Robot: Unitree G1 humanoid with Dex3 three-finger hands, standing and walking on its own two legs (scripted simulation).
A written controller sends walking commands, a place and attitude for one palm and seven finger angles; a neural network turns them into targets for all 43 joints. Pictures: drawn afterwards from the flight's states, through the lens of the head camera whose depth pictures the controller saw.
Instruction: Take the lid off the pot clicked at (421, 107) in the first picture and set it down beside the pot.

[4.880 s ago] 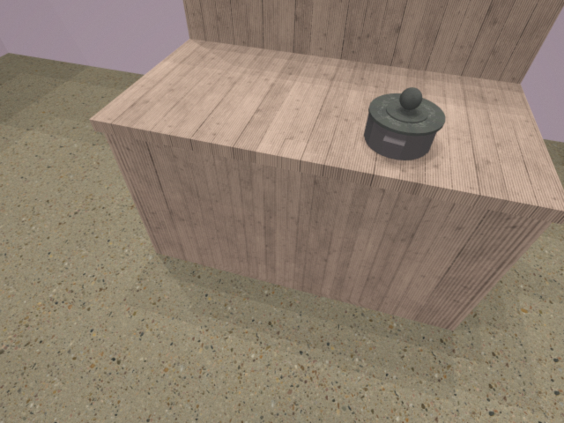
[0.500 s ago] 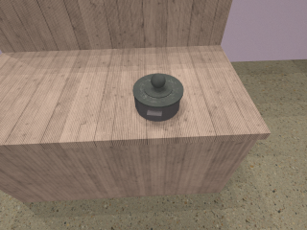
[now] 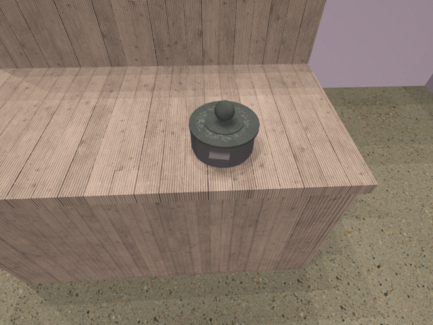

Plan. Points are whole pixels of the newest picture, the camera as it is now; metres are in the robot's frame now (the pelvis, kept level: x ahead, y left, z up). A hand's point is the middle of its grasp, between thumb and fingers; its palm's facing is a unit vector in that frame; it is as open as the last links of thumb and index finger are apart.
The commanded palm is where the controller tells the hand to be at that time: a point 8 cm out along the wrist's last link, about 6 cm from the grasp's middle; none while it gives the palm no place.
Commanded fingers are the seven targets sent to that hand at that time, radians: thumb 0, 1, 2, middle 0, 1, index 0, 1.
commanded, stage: shuffle to correct the standing spot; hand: left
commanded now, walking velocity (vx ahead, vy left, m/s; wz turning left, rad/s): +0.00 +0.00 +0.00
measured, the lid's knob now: (224, 110) +0.61 +0.02 +0.05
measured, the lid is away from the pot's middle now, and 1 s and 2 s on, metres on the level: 0.00 0.00 0.00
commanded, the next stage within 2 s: come to a stop and stand still in 1.32 s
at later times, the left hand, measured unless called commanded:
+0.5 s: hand out of the picture -0.03 +0.15 -0.17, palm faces +0.10 -0.98 -0.20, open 7.4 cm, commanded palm none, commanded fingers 0.00 0.90 0.90 -0.20 -0.30 -0.20 -0.30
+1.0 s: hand out of the picture +0.12 +0.11 -0.17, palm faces +0.13 -0.95 -0.27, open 7.3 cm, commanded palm none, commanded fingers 0.00 0.90 0.90 -0.20 -0.30 -0.20 -0.30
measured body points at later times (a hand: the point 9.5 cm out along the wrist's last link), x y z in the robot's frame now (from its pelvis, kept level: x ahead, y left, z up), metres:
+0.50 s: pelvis +0.02 -0.02 +0.00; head +0.02 -0.02 +0.45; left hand -0.03 +0.20 -0.16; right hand +0.01 -0.25 -0.16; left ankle +0.05 +0.06 -0.74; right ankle +0.00 -0.13 -0.74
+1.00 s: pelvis +0.09 -0.10 -0.01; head +0.13 -0.12 +0.43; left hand +0.11 +0.16 -0.15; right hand +0.10 -0.33 -0.18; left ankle +0.04 +0.03 -0.71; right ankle +0.12 -0.22 -0.74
